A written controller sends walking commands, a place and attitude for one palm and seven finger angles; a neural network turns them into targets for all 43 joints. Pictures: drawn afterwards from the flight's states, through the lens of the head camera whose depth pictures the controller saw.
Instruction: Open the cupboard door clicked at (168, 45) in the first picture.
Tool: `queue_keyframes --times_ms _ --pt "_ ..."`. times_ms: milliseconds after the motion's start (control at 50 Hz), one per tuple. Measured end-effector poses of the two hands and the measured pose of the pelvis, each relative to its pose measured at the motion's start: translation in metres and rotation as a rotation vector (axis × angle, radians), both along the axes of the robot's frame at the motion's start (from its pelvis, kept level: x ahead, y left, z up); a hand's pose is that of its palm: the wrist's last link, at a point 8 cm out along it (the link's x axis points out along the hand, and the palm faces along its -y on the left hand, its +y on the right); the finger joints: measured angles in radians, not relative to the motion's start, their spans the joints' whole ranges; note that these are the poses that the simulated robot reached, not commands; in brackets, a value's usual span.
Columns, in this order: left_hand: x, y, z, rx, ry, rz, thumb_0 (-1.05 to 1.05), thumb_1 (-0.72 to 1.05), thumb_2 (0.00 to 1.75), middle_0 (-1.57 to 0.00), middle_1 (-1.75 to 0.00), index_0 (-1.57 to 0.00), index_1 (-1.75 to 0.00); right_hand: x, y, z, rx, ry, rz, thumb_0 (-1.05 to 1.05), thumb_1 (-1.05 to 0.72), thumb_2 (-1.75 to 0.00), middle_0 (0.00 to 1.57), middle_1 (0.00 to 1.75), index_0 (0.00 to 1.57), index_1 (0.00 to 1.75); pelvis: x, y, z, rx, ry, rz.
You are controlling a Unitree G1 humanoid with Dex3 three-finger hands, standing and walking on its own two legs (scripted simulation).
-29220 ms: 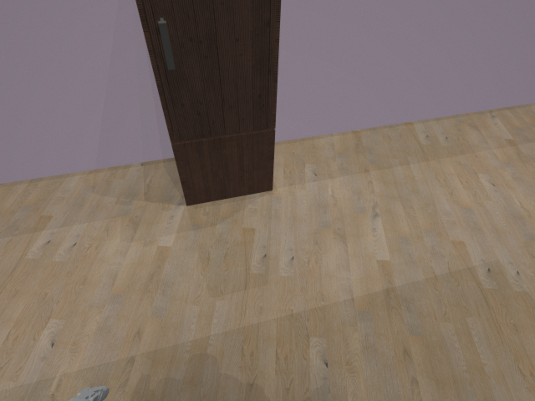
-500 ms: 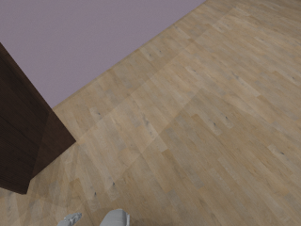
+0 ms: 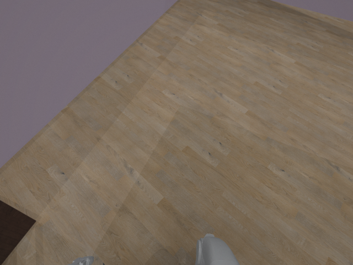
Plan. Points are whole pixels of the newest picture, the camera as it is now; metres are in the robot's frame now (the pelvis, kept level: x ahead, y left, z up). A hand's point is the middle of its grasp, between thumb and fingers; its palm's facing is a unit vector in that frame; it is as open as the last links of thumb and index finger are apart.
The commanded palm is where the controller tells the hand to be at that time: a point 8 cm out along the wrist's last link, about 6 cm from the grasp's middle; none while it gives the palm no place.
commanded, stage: walk to a spot facing it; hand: left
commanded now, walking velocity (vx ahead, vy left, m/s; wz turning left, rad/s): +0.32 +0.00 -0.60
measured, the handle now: out of the picture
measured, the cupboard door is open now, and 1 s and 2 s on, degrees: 45 45 45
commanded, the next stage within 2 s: turn to face it in 1.04 s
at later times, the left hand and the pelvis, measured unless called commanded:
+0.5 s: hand (141, 210) +0.27 +0.10 -0.15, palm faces -0.17 -0.95 -0.26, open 7.3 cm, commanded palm none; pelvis +0.22 -0.09 +0.00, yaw -15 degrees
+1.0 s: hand (171, 132) +0.57 +0.04 -0.18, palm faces -0.32 -0.94 -0.14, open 7.4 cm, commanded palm none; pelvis +0.49 -0.11 +0.00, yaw -25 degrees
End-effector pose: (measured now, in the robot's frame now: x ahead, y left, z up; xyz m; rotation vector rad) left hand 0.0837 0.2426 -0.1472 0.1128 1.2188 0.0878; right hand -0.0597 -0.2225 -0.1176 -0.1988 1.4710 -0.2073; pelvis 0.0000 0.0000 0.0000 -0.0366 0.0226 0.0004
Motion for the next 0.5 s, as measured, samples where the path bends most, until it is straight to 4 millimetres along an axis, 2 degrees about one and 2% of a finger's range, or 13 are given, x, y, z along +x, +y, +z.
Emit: queue_keyframes --times_ms 60,120,160,200,220,260,320,400,500 --pt "0.053 -0.019 -0.002 -0.009 -0.025 -0.075 0.00 0.91 0.90 -0.19 -0.30 -0.20 -0.30 -0.017 0.006 -0.006 0.028 0.084 -0.075 0.01 -0.91 -0.90 0.20 0.30 0.20 0.30 0.023 -0.006 -0.006 0.011 -0.004 -0.035" --pt "0.111 -0.044 -0.004 -0.009 -0.073 -0.147 0.00 0.91 0.90 -0.19 -0.30 -0.20 -0.30 -0.024 0.008 -0.014 0.061 0.156 -0.144 0.01 -0.91 -0.90 0.20 0.30 0.20 0.30 0.050 -0.017 -0.015 0.016 -0.010 -0.068" --pt "0.145 -0.060 -0.006 -0.001 -0.119 -0.175 0.00 0.91 0.90 -0.19 -0.30 -0.20 -0.30 -0.020 0.005 -0.023 0.083 0.194 -0.181 0.01 -0.91 -0.90 0.20 0.30 0.20 0.30 0.071 -0.028 -0.024 0.028 -0.020 -0.091" --pt "0.169 -0.071 -0.009 0.016 -0.169 -0.180 0.00 0.91 0.90 -0.20 -0.30 -0.20 -0.30 -0.004 -0.005 -0.035 0.104 0.204 -0.212 0.01 -0.90 -0.90 0.20 0.30 0.20 0.30 0.090 -0.041 -0.033 0.055 -0.027 -0.117" --pt "0.176 -0.075 -0.008 0.026 -0.173 -0.178 0.00 0.91 0.90 -0.20 -0.30 -0.20 -0.30 0.011 -0.012 -0.039 0.107 0.188 -0.225 0.01 -0.90 -0.90 0.20 0.30 0.20 0.30 0.097 -0.046 -0.033 0.059 -0.035 -0.131" --pt "0.181 -0.081 -0.004 0.048 -0.141 -0.179 0.00 0.91 0.90 -0.20 -0.30 -0.20 -0.30 0.052 -0.029 -0.042 0.101 0.112 -0.237 0.01 -0.91 -0.90 0.20 0.30 0.20 0.30 0.111 -0.055 -0.027 0.059 -0.045 -0.146" --pt "0.180 -0.089 0.005 0.078 -0.055 -0.199 0.00 0.91 0.90 -0.20 -0.30 -0.20 -0.30 0.130 -0.056 -0.039 0.081 -0.057 -0.234 0.01 -0.91 -0.90 0.20 0.30 0.20 0.30 0.135 -0.066 -0.013 0.066 -0.032 -0.181" --pt "0.185 -0.088 0.020 0.121 0.023 -0.195 -0.01 0.93 0.90 -0.20 -0.30 -0.21 -0.30 0.226 -0.087 -0.027 0.062 -0.247 -0.207 0.01 -0.91 -0.90 0.20 0.30 0.20 0.30 0.169 -0.077 -0.001 0.084 -0.007 -0.225" --pt "0.189 -0.093 0.028 0.135 0.102 -0.158 0.00 0.92 0.90 -0.20 -0.30 -0.21 -0.30 0.320 -0.112 -0.019 0.050 -0.363 -0.180 0.01 -0.91 -0.90 0.20 0.30 0.20 0.30 0.218 -0.085 0.004 0.093 -0.001 -0.265"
